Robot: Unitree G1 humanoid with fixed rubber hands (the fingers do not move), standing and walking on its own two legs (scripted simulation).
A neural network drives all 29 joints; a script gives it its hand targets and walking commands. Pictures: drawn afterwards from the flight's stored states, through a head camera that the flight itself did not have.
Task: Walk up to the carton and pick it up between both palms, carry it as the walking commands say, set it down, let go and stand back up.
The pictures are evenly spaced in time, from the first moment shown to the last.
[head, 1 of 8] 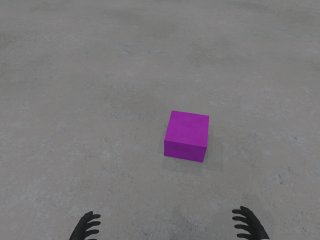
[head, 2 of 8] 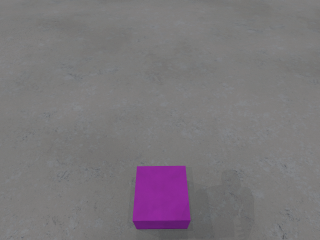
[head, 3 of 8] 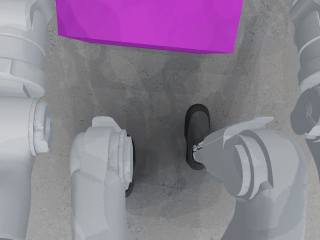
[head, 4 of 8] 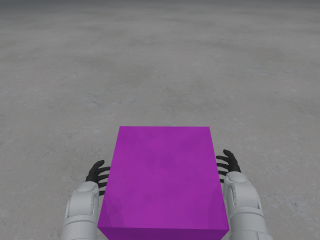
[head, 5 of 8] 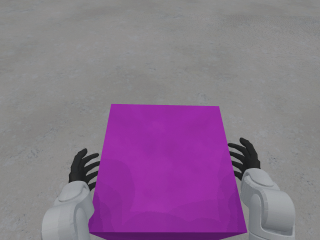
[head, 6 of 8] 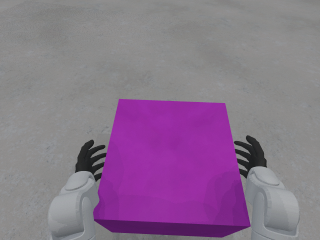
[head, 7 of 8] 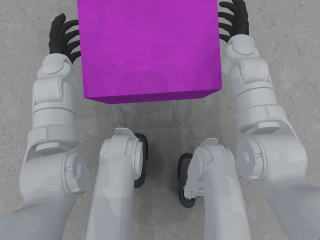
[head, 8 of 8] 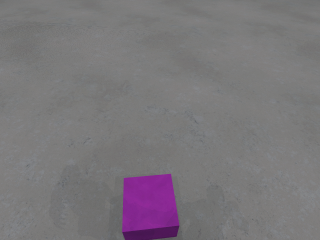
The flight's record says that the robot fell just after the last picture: no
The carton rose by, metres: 0.70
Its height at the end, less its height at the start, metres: +0.00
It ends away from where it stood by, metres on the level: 0.10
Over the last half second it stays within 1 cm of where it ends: yes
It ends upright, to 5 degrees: yes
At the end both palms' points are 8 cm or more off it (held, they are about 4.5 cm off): yes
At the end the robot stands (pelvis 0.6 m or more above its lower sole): yes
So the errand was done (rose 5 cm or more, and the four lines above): yes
